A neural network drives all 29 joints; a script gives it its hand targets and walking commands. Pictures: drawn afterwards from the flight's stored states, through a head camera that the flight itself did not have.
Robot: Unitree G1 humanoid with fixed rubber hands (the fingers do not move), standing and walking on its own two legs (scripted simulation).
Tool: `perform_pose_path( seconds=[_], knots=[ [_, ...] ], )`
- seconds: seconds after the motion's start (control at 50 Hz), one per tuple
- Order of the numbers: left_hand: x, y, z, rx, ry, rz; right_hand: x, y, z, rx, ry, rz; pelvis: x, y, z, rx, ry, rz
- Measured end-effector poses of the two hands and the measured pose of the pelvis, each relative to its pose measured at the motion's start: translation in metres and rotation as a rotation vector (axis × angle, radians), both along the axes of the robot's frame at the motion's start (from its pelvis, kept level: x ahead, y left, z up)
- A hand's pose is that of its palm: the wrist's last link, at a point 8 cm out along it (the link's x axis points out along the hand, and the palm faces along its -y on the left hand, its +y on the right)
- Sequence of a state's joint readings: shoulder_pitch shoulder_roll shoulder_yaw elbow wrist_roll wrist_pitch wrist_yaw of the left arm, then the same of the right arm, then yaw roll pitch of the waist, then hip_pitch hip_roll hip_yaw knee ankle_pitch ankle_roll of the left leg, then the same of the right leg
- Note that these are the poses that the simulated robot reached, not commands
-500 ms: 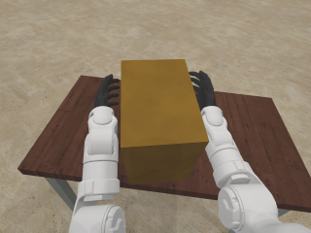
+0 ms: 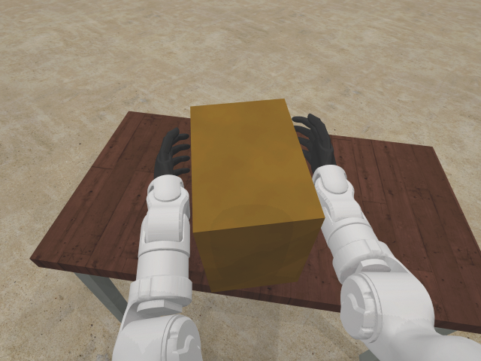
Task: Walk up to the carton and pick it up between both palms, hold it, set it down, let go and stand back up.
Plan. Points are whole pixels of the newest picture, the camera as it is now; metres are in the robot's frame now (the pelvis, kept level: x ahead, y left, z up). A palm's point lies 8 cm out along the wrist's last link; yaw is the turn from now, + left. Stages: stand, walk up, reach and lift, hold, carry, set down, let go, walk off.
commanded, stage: set down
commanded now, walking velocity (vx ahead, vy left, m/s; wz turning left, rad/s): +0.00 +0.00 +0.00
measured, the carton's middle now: (246, 198) +0.39 +0.00 +0.05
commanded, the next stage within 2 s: none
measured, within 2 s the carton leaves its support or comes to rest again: rests again in 0.72 s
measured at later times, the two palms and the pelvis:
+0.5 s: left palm (175, 181) +0.39 +0.12 +0.10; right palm (320, 165) +0.42 -0.14 +0.10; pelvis +0.00 +0.00 +0.00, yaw -2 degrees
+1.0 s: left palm (185, 190) +0.39 +0.11 +0.07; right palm (327, 175) +0.42 -0.15 +0.08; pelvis -0.01 -0.01 +0.00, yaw -3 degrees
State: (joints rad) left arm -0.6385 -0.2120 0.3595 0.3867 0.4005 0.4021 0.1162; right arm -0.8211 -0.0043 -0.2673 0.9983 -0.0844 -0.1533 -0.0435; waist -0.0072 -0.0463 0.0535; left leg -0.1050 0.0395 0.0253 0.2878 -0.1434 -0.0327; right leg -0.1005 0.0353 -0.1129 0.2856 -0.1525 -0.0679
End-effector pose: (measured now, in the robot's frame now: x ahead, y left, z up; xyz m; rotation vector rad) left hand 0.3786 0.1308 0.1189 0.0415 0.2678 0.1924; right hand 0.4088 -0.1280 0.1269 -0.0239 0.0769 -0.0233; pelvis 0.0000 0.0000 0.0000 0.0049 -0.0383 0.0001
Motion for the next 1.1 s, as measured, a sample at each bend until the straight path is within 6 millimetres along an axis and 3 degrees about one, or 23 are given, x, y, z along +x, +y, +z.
perform_pose_path(
  seconds=[0.52, 0.76, 1.1],
  knots=[
    [0.011, -0.009, -0.024, -0.026, 0.051, 0.034, 0.016, -0.01, -0.027, 0.005, 0.092, 0.035, 0.002, -0.004, -0.001, 0.007, 0.095, -0.038],
    [0.01, -0.026, -0.042, -0.027, 0.068, 0.007, 0.007, -0.028, -0.045, -0.009, 0.111, 0.009, 0.001, -0.009, -0.001, 0.009, 0.114, -0.048],
    [0.007, -0.024, -0.044, -0.033, 0.046, 0.017, 0.007, -0.026, -0.045, -0.023, 0.093, 0.021, -0.008, -0.009, -0.002, 0.018, 0.139, -0.056]
  ],
)
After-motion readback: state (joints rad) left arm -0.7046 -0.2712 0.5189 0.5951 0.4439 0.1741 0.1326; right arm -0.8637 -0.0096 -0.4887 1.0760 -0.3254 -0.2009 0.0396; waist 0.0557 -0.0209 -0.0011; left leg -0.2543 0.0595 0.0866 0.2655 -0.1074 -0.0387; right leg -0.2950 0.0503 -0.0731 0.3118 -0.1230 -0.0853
